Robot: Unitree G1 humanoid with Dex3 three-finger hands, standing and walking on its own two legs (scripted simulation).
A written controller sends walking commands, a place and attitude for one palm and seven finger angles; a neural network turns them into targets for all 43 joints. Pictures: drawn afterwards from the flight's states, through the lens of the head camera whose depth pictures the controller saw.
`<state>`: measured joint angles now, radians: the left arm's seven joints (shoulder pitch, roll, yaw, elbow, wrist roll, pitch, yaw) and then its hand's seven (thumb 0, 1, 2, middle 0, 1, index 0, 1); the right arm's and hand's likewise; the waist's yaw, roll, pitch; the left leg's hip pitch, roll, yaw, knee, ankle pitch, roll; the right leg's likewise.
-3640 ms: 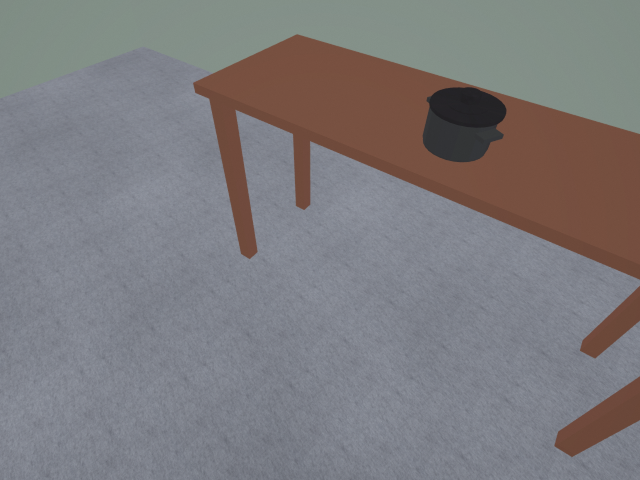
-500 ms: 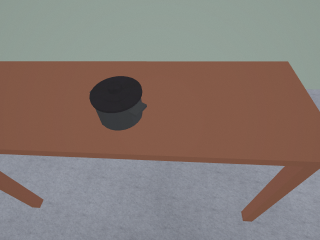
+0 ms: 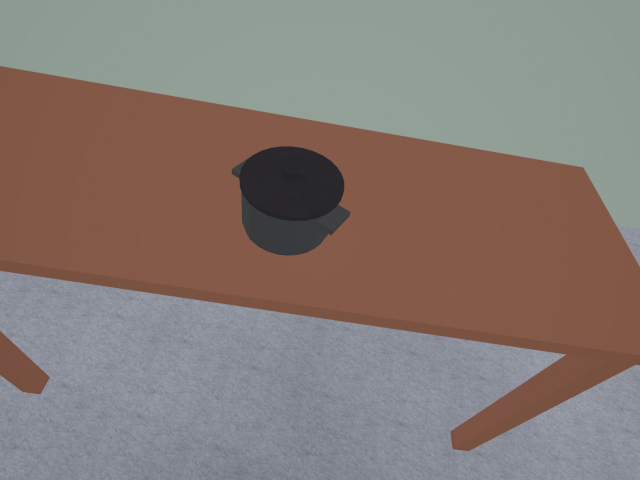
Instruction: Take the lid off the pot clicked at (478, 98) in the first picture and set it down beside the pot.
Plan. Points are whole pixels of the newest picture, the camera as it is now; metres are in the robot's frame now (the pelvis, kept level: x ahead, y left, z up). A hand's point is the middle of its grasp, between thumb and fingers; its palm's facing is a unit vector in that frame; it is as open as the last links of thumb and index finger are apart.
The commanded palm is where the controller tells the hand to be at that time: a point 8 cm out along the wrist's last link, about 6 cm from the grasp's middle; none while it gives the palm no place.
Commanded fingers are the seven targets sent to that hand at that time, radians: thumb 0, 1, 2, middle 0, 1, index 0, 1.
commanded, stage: come to a stop and stand still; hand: left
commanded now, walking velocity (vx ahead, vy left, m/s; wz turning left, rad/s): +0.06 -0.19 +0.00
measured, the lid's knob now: (293, 169) +0.51 +0.09 +0.09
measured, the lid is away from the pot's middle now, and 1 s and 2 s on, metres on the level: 0.00 0.00 0.00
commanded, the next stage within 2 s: look again from close up in 1.02 s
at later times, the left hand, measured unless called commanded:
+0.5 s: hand out of the picture -0.03 +0.13 -0.17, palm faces +0.04 -0.98 -0.19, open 7.4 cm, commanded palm none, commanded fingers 0.00 0.90 0.90 -0.20 -0.30 -0.20 -0.30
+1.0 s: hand out of the picture +0.02 +0.15 -0.19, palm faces +0.04 -0.98 -0.19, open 7.3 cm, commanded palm none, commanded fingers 0.00 0.90 0.90 -0.20 -0.30 -0.20 -0.30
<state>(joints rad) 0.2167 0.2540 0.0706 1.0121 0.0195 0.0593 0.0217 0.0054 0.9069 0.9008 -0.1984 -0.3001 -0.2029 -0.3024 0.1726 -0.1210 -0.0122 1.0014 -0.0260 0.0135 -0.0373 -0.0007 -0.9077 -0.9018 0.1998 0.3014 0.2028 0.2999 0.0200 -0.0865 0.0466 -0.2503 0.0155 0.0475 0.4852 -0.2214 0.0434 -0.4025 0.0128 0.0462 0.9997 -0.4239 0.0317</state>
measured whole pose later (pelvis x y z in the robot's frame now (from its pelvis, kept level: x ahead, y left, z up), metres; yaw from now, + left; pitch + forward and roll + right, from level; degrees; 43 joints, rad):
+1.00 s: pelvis +0.02 -0.02 +0.00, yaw -1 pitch +0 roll +1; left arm 0.26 0.15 0.01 1.12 0.01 0.00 0.05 0.01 0.91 0.90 -0.20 -0.30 -0.20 -0.30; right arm 0.16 -0.14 -0.02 1.11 -0.01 -0.01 -0.04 0.00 -0.92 -0.90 0.20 0.30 0.20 0.30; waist 0.02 -0.03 0.03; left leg -0.22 -0.02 0.06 0.48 -0.26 0.02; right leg -0.02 -0.02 -0.01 0.41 -0.38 0.01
